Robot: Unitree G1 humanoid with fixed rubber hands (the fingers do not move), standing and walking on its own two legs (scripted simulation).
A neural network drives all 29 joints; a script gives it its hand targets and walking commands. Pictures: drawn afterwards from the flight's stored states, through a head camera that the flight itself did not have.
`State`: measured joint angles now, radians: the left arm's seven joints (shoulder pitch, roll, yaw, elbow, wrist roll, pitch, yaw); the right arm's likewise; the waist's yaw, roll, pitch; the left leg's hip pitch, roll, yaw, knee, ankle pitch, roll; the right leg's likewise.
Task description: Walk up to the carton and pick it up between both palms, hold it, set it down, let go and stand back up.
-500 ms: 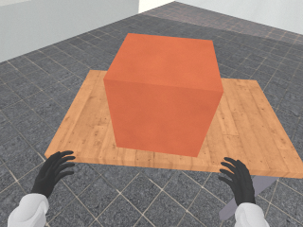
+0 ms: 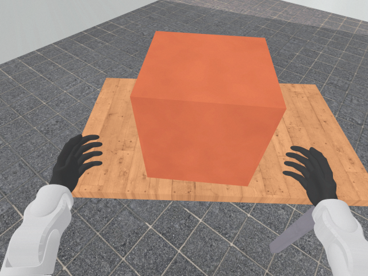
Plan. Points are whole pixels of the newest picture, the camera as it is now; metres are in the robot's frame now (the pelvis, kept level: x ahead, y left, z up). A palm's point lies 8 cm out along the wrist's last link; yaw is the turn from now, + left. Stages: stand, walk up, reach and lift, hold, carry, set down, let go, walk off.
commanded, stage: reach and lift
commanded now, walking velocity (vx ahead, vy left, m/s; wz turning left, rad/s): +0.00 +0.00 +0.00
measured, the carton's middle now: (203, 111) +0.49 -0.02 +0.07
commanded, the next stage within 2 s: none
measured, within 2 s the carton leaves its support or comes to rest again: neither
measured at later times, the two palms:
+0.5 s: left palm (81, 132) +0.33 +0.22 +0.15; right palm (339, 154) +0.30 -0.26 +0.15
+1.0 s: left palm (75, 91) +0.38 +0.24 +0.20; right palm (330, 113) +0.37 -0.25 +0.19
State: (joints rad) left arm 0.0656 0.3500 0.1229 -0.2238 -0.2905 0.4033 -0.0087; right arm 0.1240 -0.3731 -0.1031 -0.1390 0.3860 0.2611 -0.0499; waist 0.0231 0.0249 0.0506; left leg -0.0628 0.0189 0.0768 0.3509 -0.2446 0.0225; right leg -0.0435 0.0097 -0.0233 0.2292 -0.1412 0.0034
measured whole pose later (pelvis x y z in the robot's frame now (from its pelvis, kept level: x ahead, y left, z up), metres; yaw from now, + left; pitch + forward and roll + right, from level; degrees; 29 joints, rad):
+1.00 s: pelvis -0.03 -0.02 +0.00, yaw +1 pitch +3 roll -1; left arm -0.79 0.54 0.14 0.43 -0.30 0.63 -0.04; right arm -0.71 -0.42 -0.06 0.46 0.45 0.46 -0.07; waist -0.06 -0.03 -0.03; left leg -0.24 0.03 0.05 0.38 -0.19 0.00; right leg -0.24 0.02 -0.05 0.31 -0.13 -0.02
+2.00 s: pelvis -0.03 -0.02 +0.00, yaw +2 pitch +11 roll -1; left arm -1.09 0.52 -0.05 0.97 -0.33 0.35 -0.03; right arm -0.98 -0.41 0.00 0.90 0.41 0.28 -0.05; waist -0.05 -0.01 -0.09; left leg -0.41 0.03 0.03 0.39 -0.17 0.00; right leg -0.39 0.02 -0.07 0.30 -0.10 -0.02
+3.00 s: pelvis -0.04 -0.03 -0.02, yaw +1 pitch +17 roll -1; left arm -1.14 0.36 -0.09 1.32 -0.27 -0.05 -0.01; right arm -1.06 -0.24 0.02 1.20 0.36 0.01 -0.10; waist -0.07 -0.03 -0.19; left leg -0.60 0.04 0.03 0.49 -0.19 -0.01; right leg -0.59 0.02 -0.07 0.42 -0.13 -0.03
